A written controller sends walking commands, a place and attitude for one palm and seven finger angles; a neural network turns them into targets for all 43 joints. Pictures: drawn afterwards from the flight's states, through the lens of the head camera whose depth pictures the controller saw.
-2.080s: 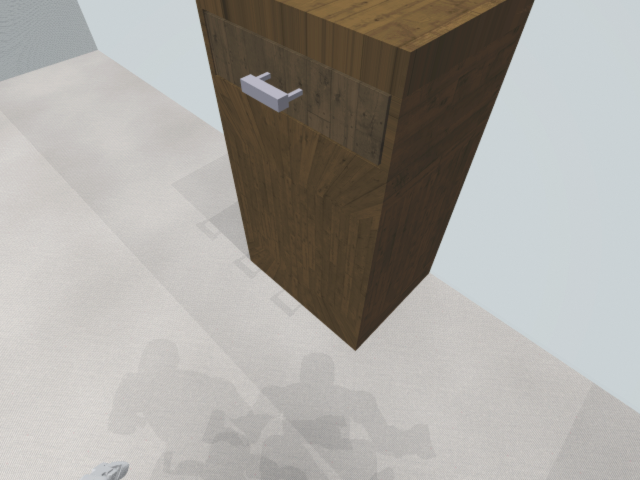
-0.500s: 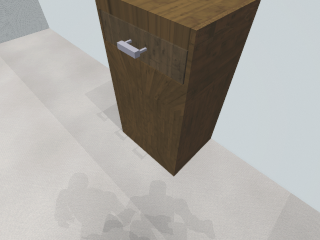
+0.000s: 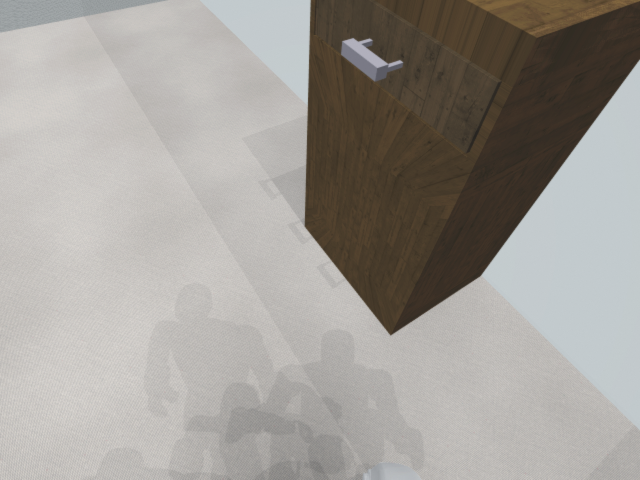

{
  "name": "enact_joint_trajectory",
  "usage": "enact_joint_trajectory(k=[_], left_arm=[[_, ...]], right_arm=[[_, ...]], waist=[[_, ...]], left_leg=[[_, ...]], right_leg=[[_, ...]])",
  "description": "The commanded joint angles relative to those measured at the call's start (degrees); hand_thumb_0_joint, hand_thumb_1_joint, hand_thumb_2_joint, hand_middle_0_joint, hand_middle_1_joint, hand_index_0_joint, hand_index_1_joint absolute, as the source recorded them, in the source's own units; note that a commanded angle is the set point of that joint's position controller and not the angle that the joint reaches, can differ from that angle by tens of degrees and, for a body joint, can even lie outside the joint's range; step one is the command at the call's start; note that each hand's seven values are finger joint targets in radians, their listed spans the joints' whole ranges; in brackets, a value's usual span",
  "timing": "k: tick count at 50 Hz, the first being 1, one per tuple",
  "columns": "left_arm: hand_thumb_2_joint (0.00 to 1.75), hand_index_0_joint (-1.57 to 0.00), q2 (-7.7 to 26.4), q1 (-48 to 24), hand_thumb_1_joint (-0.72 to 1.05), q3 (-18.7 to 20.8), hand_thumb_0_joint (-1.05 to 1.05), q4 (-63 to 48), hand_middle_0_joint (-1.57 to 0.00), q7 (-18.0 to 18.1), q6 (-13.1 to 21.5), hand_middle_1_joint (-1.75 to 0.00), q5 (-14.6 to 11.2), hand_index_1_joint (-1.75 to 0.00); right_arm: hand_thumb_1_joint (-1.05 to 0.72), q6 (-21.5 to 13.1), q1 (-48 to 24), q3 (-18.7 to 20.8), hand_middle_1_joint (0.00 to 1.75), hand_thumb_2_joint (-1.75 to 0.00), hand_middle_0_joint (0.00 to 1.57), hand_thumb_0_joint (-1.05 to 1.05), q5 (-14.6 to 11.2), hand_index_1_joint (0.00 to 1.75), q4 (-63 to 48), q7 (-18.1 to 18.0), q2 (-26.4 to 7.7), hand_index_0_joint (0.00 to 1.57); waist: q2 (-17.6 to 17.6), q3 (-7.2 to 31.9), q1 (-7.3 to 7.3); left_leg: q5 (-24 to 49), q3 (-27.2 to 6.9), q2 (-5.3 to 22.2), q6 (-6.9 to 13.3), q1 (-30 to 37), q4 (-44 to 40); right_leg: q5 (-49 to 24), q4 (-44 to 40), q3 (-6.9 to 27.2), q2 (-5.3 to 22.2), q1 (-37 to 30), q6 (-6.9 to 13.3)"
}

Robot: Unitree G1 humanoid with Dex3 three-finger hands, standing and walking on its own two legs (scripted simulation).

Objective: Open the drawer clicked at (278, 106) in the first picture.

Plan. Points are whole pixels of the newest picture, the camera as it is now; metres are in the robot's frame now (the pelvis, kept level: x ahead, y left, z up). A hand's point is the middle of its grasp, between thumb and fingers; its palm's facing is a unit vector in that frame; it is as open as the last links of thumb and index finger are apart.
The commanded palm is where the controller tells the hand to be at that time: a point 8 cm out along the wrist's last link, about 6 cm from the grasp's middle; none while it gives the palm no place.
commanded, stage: walk around to get in front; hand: left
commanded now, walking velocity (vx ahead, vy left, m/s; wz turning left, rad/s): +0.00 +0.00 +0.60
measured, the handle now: (373, 56) +0.83 -0.07 +0.08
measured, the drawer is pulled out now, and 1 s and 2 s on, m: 0.00 0.00 0.00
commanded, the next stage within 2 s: none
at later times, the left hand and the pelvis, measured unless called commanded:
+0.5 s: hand out of the picture +0.01 +0.17 -0.15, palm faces +0.31 -0.91 -0.28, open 7.4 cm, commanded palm none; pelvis +0.00 -0.05 +0.01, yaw +19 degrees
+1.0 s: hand out of the picture -0.04 +0.22 -0.15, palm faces +0.58 -0.77 -0.28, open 7.4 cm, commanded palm none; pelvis +0.00 -0.02 +0.00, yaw +35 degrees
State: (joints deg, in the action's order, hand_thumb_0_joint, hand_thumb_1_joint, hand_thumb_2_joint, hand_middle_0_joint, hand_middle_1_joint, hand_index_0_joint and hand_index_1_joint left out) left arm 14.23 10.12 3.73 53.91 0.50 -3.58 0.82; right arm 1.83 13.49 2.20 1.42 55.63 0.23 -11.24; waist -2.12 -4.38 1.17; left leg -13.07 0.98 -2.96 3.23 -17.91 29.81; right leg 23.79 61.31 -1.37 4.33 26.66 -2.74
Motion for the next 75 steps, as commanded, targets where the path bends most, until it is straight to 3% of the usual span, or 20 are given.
enact_joint_trajectory(k=[1, 11, 12, 13, 14, 18, 27, 31, 33, 34, 39, 51, 52, 54, 59, 69, 72, 73, 74, 75], left_arm=[[0.9, -0.2, 4.4, -1.2, 0.9, 1.3, 0.0, -5.3, -0.2, 0.4, 2.0, -0.3, 0.0, -0.3], [0.9, -0.2, 5.6, 6.3, 0.9, 1.6, 0.0, -5.9, -0.2, 1.3, 3.0, -0.3, -0.5, -0.3], [0.9, -0.2, 8.6, 7.7, 0.9, 2.2, 0.0, -5.8, -0.2, 1.6, 3.4, -0.3, 0.0, -0.3], [0.9, -0.2, 14.1, 6.6, 0.9, 3.2, 0.0, -6.9, -0.2, 1.9, 3.7, -0.3, 0.9, -0.3], [0.9, -0.2, 13.7, 4.6, 0.9, 2.4, 0.0, -8.0, -0.2, 1.8, 3.4, -0.3, 0.3, -0.3], [0.9, -0.2, 7.4, -1.4, 0.9, 0.9, 0.0, -9.0, -0.2, 1.6, 4.5, -0.3, 0.5, -0.3], [0.9, -0.2, 11.9, 6.8, 0.9, 2.1, 0.0, -6.3, -0.2, 1.4, 3.6, -0.3, 1.1, -0.3], [0.9, -0.2, 12.4, 5.7, 0.9, 2.7, 0.0, -5.7, -0.2, 1.1, 3.1, -0.3, 0.4, -0.3], [0.9, -0.2, 6.4, 4.8, 0.9, 1.2, 0.0, -9.7, -0.2, 0.3, 2.9, -0.3, -0.2, -0.3], [0.9, -0.2, 7.2, 0.8, 0.9, 1.3, 0.0, -10.7, -0.2, 0.8, 2.0, -0.3, 0.2, -0.3], [0.9, -0.2, 6.7, 2.2, 0.9, 2.0, 0.0, -6.7, -0.2, 0.0, 1.5, -0.3, 0.3, -0.3], [0.9, -0.2, 5.6, 3.4, 0.9, 1.3, 0.0, -8.7, -0.2, 0.6, 2.8, -0.3, -0.5, -0.3], [0.9, -0.2, 6.0, 6.0, 0.9, 1.6, 0.0, -8.3, -0.2, 0.8, 3.3, -0.3, -0.5, -0.3], [0.9, -0.2, 14.6, 6.9, 0.9, 2.9, 0.0, -8.6, -0.2, 1.5, 4.3, -0.3, 0.8, -0.3], [0.9, -0.2, 7.6, -1.1, 0.9, 1.0, 0.0, -10.3, -0.2, 1.5, 4.3, -0.3, 0.5, -0.3], [0.9, -0.2, 11.9, 5.1, 0.9, 2.4, 0.0, -6.6, -0.2, 1.3, 3.4, -0.3, 1.0, -0.3], [0.9, -0.2, 11.8, 4.7, 0.9, 2.8, 0.0, -6.0, -0.2, 1.0, 2.9, -0.3, 0.6, -0.3], [0.9, -0.2, 10.8, 4.9, 0.9, 2.6, 0.0, -6.4, -0.2, 0.7, 2.6, -0.3, 0.0, -0.3], [0.9, -0.2, 6.7, 4.4, 0.9, 1.9, 0.0, -9.1, -0.2, 0.1, 2.4, -0.3, -0.4, -0.3], [0.9, -0.2, 6.0, 0.7, 0.9, 1.2, 0.0, -11.0, -0.2, 0.4, 1.9, -0.3, 0.2, -0.3]], right_arm=[[-0.9, -1.5, 0.9, 3.5, 0.3, -0.9, 0.2, 0.0, -0.1, 0.3, -4.2, -1.4, -13.0, 0.2], [-0.9, -0.1, -3.1, 5.1, 0.3, -0.9, 0.2, 0.0, -0.4, 0.3, -6.4, -0.5, -13.5, 0.2], [-0.9, 0.0, -2.8, 4.9, 0.3, -0.9, 0.2, 0.0, -0.9, 0.3, -7.1, -0.2, -10.8, 0.2], [-0.9, -0.1, -1.9, 4.3, 0.3, -0.9, 0.2, 0.0, -0.8, 0.3, -8.6, 0.0, -7.0, 0.2], [-0.9, 0.2, -2.7, 5.0, 0.3, -0.9, 0.2, 0.0, 0.3, 0.3, -8.5, 0.0, -10.1, 0.2], [-0.9, 1.0, -1.9, 4.4, 0.3, -0.9, 0.2, 0.0, 0.1, 0.3, -6.2, 1.4, -8.6, 0.2], [-0.9, 0.9, -11.2, 2.6, 0.3, -0.9, 0.2, 0.0, -0.7, 0.3, -9.0, 1.7, -7.7, 0.2], [-0.9, -0.3, -3.9, 3.1, 0.3, -0.9, 0.2, 0.0, -0.4, 0.3, -7.9, 1.3, -10.3, 0.2], [-0.9, -1.0, 4.2, 5.9, 0.3, -0.9, 0.2, 0.0, -0.4, 0.3, -6.8, 0.6, -21.7, 0.2], [-0.9, -0.8, 6.6, 5.6, 0.3, -0.9, 0.2, 0.0, -0.8, 0.3, -5.4, 0.1, -20.5, 0.2], [-0.9, -1.4, -5.6, 3.6, 0.3, -0.9, 0.2, 0.0, -0.2, 0.3, -8.8, -0.9, -14.3, 0.2], [-0.9, -0.4, -5.0, 5.1, 0.3, -0.9, 0.2, 0.0, -0.1, 0.3, -8.4, -0.6, -14.7, 0.2], [-0.9, -0.4, -5.7, 5.1, 0.3, -0.9, 0.2, 0.0, -0.4, 0.3, -8.7, -0.5, -14.0, 0.2], [-0.9, -0.7, -2.5, 4.1, 0.3, -0.9, 0.2, 0.0, -0.8, 0.3, -10.3, 0.0, -7.0, 0.2], [-0.9, 1.2, -2.8, 4.4, 0.3, -0.9, 0.2, 0.0, 0.0, 0.3, -6.7, 1.4, -8.5, 0.2], [-0.9, 0.7, -9.2, 2.6, 0.3, -0.9, 0.2, 0.0, -0.7, 0.3, -8.0, 1.8, -7.1, 0.2], [-0.9, -0.2, -4.6, 2.9, 0.3, -0.9, 0.2, 0.0, -0.5, 0.3, -7.6, 1.4, -8.6, 0.2], [-0.9, -0.7, -0.3, 3.7, 0.3, -0.9, 0.2, 0.0, -0.3, 0.3, -6.6, 1.3, -11.7, 0.2], [-0.9, -1.2, 3.3, 5.6, 0.3, -0.9, 0.2, 0.0, 0.0, 0.3, -6.6, 0.9, -19.0, 0.2], [-0.9, -0.8, 6.9, 5.8, 0.3, -0.9, 0.2, 0.0, -0.5, 0.3, -5.3, 0.6, -21.1, 0.2]], waist=[[7.6, 7.6, 0.54], [10.2, 9.7, -2.7], [2.5, 9.3, -3.32], [-14.8, 6.7, -3.18], [-9.7, 5.2, -2.89], [-6.9, 1.2, 1.01], [-10.5, 3.6, -3.95], [-7.4, 8.3, -0.36], [20.8, 14.3, 3.65], [13.4, 14.1, 4.82], [10.3, 6.2, -0.54], [10.6, 8.3, -1.7], [9.0, 9.3, -3.22], [-17.2, 9.0, -3.29], [-6.9, 2.8, 0.24], [-10.3, 4.9, -3.71], [-8.2, 7.6, -1.34], [-1.5, 10.3, 1.12], [18.3, 12.0, 3.12], [17.2, 12.9, 4.74]], left_leg=[[10.3, -20.5, 15.5, 7.5, 9.9, -12.4], [11.7, -22.8, 9.5, 2.9, -0.2, -4.5], [1.2, -19.0, 5.2, -0.4, -9.3, 2.0], [-15.5, -5.9, -3.4, -5.5, -20.6, 17.0], [-18.1, -6.8, -0.8, -5.2, -18.4, 28.6], [-7.9, -3.3, 2.7, -6.9, -17.2, 39.6], [-12.1, 3.7, 3.3, -6.7, -8.9, 18.2], [0.8, 5.1, 2.4, -4.5, 7.1, -3.9], [42.7, -24.9, 26.6, 8.1, 25.6, -7.1], [39.2, -22.7, 27.5, 10.8, 22.2, -6.6], [18.9, -13.4, 15.5, 5.7, 7.5, -10.2], [22.2, -21.9, 12.2, 5.1, 3.8, -3.5], [18.2, -20.8, 10.3, 3.0, 0.3, -0.3], [-19.0, -4.9, -3.6, -5.6, -19.0, 21.7], [-9.2, -3.7, 3.3, -7.1, -15.9, 42.5], [-12.4, 4.4, 4.1, -6.7, -7.0, 16.5], [-3.6, 5.7, 3.2, -5.3, 2.8, 0.8], [6.3, 1.6, 6.0, -3.7, 13.7, -5.5], [28.5, -21.2, 22.9, 4.3, 23.3, -7.5], [34.4, -23.6, 28.5, 9.9, 20.4, -8.0]], right_leg=[[0.8, -5.0, 1.4, -0.1, 3.4, -1.0], [-8.7, -35.7, 0.6, -3.6, -18.5, -0.1], [-7.6, -43.7, 6.9, 3.7, -26.0, 1.9], [-6.6, -48.6, 24.4, 20.3, -27.7, 8.3], [-8.1, -48.3, 22.9, 23.6, -18.3, 11.4], [-26.4, -42.5, 5.8, 12.7, -16.0, 9.2], [-40.3, -36.9, -1.4, 15.6, -22.5, 9.9], [-40.5, -22.6, -7.6, 14.2, -19.4, 4.6], [14.3, 2.8, -7.2, 2.9, 7.5, -2.4], [14.7, 6.7, -1.2, 3.6, 8.4, -1.6], [-0.9, 4.3, 0.5, 3.2, 4.2, -2.5], [-4.6, -26.6, -0.3, -3.5, -11.7, -1.6], [-10.6, -35.1, -0.3, -2.4, -17.9, -1.6], [-23.0, -45.1, 22.5, 22.0, -29.8, 7.2], [-26.6, -41.8, 4.7, 14.3, -16.6, 9.0], [-35.8, -36.6, -3.6, 17.2, -22.0, 9.2], [-34.7, -28.0, -7.9, 16.0, -19.7, 5.3], [-28.4, -18.2, -9.6, 14.2, -12.0, 2.5], [6.0, -4.1, -11.0, 5.3, 5.7, -2.6], [16.6, 3.3, -4.8, 4.0, 7.9, -2.2]])
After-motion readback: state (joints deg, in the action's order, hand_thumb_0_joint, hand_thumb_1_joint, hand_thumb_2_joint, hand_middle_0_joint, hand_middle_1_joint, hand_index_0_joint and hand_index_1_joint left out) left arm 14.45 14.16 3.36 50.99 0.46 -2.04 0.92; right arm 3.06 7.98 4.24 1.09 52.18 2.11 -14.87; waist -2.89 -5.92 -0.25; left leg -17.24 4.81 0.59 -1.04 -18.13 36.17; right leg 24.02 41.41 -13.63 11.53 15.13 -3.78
